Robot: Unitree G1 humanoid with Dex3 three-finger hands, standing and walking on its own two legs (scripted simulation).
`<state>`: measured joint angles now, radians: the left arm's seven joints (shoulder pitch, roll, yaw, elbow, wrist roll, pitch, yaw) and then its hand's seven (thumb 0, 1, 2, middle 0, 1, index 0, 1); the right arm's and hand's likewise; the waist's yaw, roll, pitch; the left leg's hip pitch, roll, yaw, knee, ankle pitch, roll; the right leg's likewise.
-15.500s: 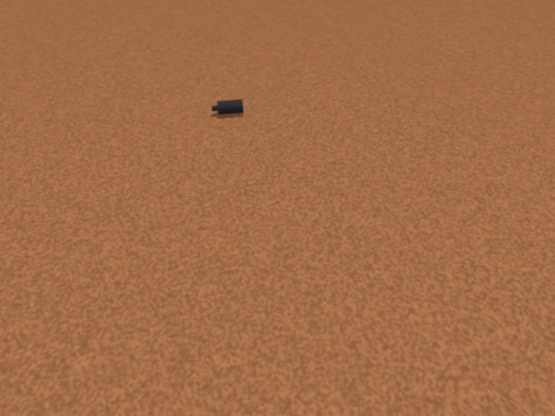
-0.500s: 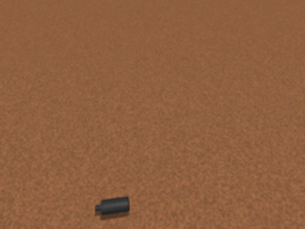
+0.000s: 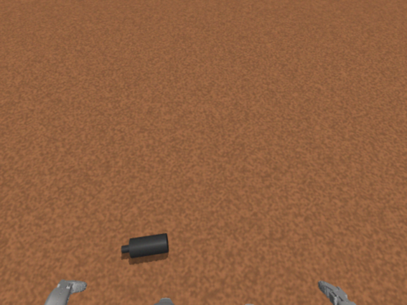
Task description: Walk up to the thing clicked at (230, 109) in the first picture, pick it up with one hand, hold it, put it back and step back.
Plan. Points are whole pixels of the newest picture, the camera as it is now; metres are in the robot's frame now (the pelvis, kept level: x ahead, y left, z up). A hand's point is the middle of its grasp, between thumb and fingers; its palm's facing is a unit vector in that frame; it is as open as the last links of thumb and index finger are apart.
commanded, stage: rise first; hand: left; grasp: from above
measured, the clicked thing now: (144, 246) +0.42 +0.26 -0.69
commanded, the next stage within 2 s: none
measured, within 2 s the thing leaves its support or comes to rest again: neither
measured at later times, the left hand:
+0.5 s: hand out of the picture +0.13 +0.26 -0.21, palm faces -0.20 -0.84 -0.50, open 14.3 cm
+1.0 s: hand (109, 278) +0.25 +0.30 -0.41, palm faces -0.44 -0.38 -0.81, open 14.1 cm
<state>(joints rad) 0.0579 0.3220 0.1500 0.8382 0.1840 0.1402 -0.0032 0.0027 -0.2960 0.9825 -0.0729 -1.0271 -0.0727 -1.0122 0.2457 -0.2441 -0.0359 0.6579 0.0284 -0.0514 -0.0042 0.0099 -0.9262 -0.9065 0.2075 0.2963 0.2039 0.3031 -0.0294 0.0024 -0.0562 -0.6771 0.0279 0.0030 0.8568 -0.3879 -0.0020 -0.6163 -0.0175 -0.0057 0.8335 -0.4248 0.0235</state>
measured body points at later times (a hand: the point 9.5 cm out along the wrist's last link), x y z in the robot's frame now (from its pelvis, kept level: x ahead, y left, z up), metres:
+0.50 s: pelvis -0.01 +0.00 -0.07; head +0.10 +0.02 +0.37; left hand +0.14 +0.31 -0.17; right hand +0.18 -0.24 -0.16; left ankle +0.02 +0.12 -0.70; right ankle -0.01 -0.14 -0.70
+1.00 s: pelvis -0.08 -0.01 -0.26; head +0.13 +0.00 +0.14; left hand +0.27 +0.31 -0.36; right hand +0.09 -0.28 -0.39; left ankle +0.02 +0.12 -0.70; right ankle -0.01 -0.14 -0.70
